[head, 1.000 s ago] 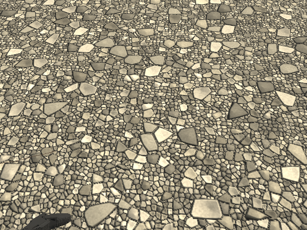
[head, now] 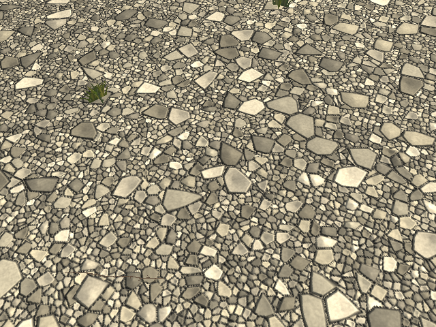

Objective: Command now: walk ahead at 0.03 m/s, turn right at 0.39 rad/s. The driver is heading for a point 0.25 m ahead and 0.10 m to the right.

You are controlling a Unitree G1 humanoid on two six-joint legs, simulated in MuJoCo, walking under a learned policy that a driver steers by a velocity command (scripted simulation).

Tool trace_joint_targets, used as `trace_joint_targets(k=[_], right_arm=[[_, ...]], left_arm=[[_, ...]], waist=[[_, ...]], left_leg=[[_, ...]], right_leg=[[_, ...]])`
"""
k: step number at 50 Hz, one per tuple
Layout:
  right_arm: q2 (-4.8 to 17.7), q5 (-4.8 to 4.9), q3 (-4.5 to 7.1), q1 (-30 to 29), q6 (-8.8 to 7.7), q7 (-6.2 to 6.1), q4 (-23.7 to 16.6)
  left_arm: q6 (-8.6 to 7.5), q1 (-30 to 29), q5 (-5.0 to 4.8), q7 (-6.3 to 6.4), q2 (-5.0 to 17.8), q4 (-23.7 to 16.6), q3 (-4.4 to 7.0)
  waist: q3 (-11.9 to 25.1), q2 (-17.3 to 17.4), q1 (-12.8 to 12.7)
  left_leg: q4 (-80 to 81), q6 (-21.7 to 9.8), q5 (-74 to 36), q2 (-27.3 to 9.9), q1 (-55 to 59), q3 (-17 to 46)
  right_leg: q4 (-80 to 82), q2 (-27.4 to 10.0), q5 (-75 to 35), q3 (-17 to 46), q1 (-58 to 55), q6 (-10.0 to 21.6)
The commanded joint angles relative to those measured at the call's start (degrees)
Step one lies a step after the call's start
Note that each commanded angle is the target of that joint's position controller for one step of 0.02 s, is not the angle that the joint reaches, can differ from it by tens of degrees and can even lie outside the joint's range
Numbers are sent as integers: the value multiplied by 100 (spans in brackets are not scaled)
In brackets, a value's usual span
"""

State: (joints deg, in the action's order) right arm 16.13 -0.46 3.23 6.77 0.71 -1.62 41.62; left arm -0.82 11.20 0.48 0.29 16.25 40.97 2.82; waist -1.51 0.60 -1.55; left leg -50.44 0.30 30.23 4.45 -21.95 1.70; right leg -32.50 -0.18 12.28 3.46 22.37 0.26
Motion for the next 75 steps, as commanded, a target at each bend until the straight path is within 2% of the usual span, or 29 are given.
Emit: trace_joint_targets(k=[1,5,10,12,14,16,22,29,32,33,34,35,36,37,39,44,50,53,55,56,57,58,60,62,67,69,70,72,75], right_arm=[[508,69,183,13,21,-38,-445],[278,116,124,62,-32,21,-380],[571,76,274,695,-89,126,-201],[1417,-262,461,596,-42,89,-305],[792,-231,277,-79,-166,35,-558],[602,-31,220,-308,-205,-21,-596],[778,-51,278,441,-62,-164,-409],[1130,91,438,285,-19,9,-385],[1157,274,466,232,-60,64,-312],[911,251,399,334,-85,81,-243],[486,97,263,260,-113,129,-274],[285,-77,169,-245,-209,125,-820],[664,69,274,-623,-350,154,-867],[874,217,335,-615,-430,223,-870],[1005,69,397,-374,-514,226,-626],[493,-53,224,-224,-510,240,-331],[455,59,131,-690,-435,361,-407],[608,12,188,-474,-508,388,-362],[782,-105,246,-14,-592,332,-248],[1181,-198,305,264,-618,284,-283],[892,-215,216,531,-532,247,-159],[455,-60,82,622,-466,276,-67],[424,20,16,100,-382,289,-67],[515,-30,20,-469,-308,274,-119],[447,30,-9,-574,-174,176,16],[244,-42,-103,-287,-191,193,168],[223,-53,-85,-217,-182,199,150],[318,-47,-72,-349,-194,175,223],[335,3,-58,-185,-207,134,419]], left_arm=[[-56,-30,-76,106,1089,-417,342],[239,-225,-126,189,1047,-528,410],[354,-335,-211,206,939,-653,414],[263,-200,-137,180,619,-865,350],[234,60,-126,174,1200,-576,562],[345,288,-98,222,997,-366,542],[350,-440,-172,100,572,-842,345],[418,-445,-166,-86,589,-1053,319],[458,-80,-202,-159,559,-961,358],[440,388,-226,-132,701,-758,448],[390,1083,-270,-74,1087,-576,597],[226,1363,-193,-78,1837,-713,705],[7,1303,-88,-137,1413,-725,573],[-118,1002,-68,-126,1134,-714,449],[-166,525,-148,-60,848,-779,326],[-146,356,-18,140,897,-740,294],[-21,736,-85,139,967,-410,306],[-17,609,-109,130,881,-336,270],[-49,591,-95,131,740,-307,216],[-101,892,71,120,538,-395,141],[-89,1368,69,140,359,-254,61],[-5,1076,17,136,627,-275,108],[204,686,-97,172,769,-282,195],[350,687,-61,209,610,-217,180],[260,982,26,156,277,159,96],[249,575,138,174,588,-81,113],[229,385,82,174,798,-5,167],[111,188,111,149,419,-37,70],[-40,384,58,145,428,61,68]], waist=[[868,-821,97],[1011,-1053,101],[923,-944,318],[511,1665,97],[281,706,-103],[184,557,-109],[381,753,413],[463,950,395],[533,831,140],[635,553,-3],[732,-520,-233],[626,-1857,-335],[558,-1156,-562],[186,-1181,-309],[-92,-854,-29],[251,-617,144],[217,-758,-154],[255,-771,-11],[568,-540,259],[1282,142,136],[1998,1026,135],[1900,1207,273],[993,584,170],[472,672,-32],[683,638,-148],[392,139,81],[129,-657,372],[-49,-582,281],[144,-384,221]], left_leg=[[-861,158,202,-263,-1096,404],[666,337,-590,-75,-173,133],[2830,21,-1929,-276,1369,100],[3691,-1322,-2106,-2655,1283,2846],[3562,-1395,-2444,-2416,965,2108],[3392,-1091,-2746,-1943,1205,1264],[3281,-1341,-3764,-2027,2182,502],[3045,-1284,-4202,-2273,1859,-62],[2778,-916,-2332,-2222,1378,-287],[2271,-682,-1479,-1997,785,-557],[664,-259,-486,-1521,-420,-1119],[-1008,132,886,-492,-2675,-927],[-1677,58,707,-611,-3019,136],[-1617,-92,85,-800,-3045,282],[-1080,-75,-977,-966,-2736,237],[147,324,-2319,-669,-1385,-155],[1494,219,-2775,-520,-695,-120],[1978,-32,-2603,-453,-296,-116],[2739,-333,-4276,-580,903,-17],[2239,-781,-6462,-1465,2305,777],[2210,-1708,-6860,-2329,3195,1775],[2663,-1962,-6012,-2569,2871,2364],[3082,-1558,-3704,-2221,1957,1954],[3464,-1212,-2361,-1842,965,1440],[3238,-904,-1547,-1311,313,591],[2980,-320,-444,-987,69,391],[2853,-94,-754,-643,608,-18],[2477,-64,-1488,-624,1061,-34],[2315,-197,-2463,-682,1049,7]], right_leg=[[1045,-1480,-2616,2029,-1589,1293],[1019,-968,-2203,1715,-1201,1030],[754,-552,-270,1872,-274,601],[-1625,634,2289,470,1448,-29],[-3188,237,1790,677,1390,-202],[-3650,148,1167,555,1575,-408],[-2679,-141,855,30,1675,-757],[-959,-175,963,-635,309,-420],[318,22,363,-916,-712,42],[614,184,393,-879,-1584,247],[1038,-541,529,327,-2686,644],[1581,-2035,1424,3439,-3236,1852],[2073,-2223,2032,3796,-2896,2157],[2190,-2017,2360,3323,-2573,1904],[2175,-1501,1697,2420,-2160,1470],[1685,-859,-2968,692,-1696,1089],[1319,-1001,-3045,773,-1631,1011],[904,-1067,-2997,1050,-1792,941],[217,-618,-3163,903,-1660,602],[-603,-212,-1910,765,-1015,297],[-1753,197,646,561,-333,-96],[-2388,238,2798,600,-20,-318],[-2802,-38,2693,475,367,-475],[-1888,-270,2213,298,-29,-525],[384,-46,-86,-290,-1645,-307],[876,-579,-280,366,-1552,-11],[907,-521,1002,408,-537,222],[1119,-423,1335,345,-124,139],[812,-337,-7,209,-619,-27]])
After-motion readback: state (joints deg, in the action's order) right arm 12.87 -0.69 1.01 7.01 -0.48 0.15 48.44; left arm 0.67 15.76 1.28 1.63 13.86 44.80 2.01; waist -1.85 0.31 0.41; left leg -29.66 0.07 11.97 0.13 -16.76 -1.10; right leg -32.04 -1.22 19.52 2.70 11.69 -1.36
